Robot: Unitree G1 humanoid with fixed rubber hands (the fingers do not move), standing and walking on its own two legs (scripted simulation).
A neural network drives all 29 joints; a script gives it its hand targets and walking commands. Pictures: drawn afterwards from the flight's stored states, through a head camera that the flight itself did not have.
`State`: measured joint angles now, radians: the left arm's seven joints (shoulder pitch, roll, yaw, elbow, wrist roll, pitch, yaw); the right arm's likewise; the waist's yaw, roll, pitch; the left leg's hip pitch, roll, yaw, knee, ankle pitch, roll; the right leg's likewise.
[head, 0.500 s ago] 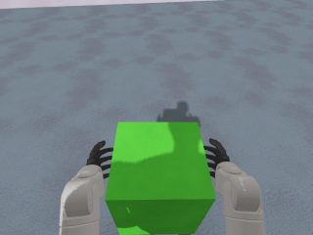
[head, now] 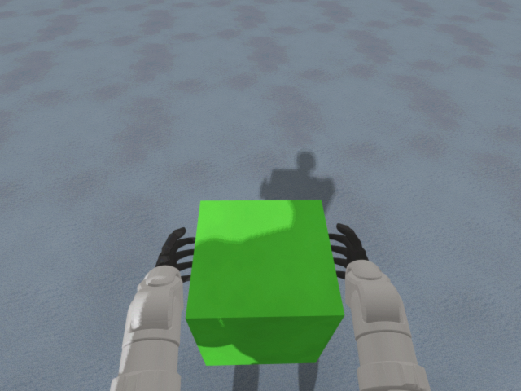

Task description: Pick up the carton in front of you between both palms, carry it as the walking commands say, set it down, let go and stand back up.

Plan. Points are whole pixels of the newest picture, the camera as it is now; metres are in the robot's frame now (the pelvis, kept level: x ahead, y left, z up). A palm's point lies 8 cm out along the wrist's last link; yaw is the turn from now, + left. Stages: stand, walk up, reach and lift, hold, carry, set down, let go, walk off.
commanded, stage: carry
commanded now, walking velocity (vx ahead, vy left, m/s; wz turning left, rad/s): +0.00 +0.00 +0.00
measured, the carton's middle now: (261, 286) +0.31 +0.00 -0.05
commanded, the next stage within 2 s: hold in 0.22 s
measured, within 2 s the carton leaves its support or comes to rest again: neither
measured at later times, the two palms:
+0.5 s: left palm (143, 290) +0.26 +0.18 +0.04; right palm (338, 267) +0.29 -0.12 +0.04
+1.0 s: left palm (163, 285) +0.26 +0.15 +0.05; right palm (355, 256) +0.30 -0.15 +0.05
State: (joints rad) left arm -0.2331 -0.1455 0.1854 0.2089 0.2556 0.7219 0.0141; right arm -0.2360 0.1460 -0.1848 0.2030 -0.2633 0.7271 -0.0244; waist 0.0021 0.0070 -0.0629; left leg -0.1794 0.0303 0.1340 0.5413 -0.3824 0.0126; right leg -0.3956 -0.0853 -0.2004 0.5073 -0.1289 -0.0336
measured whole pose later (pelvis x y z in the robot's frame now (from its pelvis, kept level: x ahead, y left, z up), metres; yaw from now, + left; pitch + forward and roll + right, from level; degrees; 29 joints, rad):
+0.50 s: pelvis -0.01 +0.00 +0.01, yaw +5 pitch -6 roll +0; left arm -0.22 -0.14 0.19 0.22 0.24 0.66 0.01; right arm -0.21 0.14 -0.16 0.17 -0.26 0.70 -0.04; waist 0.01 0.05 0.07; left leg -0.02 -0.02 -0.03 0.42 -0.30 0.02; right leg -0.18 -0.02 -0.02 0.36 -0.08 0.01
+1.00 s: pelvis -0.01 -0.04 +0.01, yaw +9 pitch -7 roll +0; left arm -0.35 -0.18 0.32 0.39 0.32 0.62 -0.03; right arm -0.33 0.17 -0.27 0.29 -0.32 0.70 -0.03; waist -0.01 0.07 0.05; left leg -0.04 0.00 -0.13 0.45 -0.30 0.00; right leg -0.18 0.03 -0.02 0.40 -0.10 -0.03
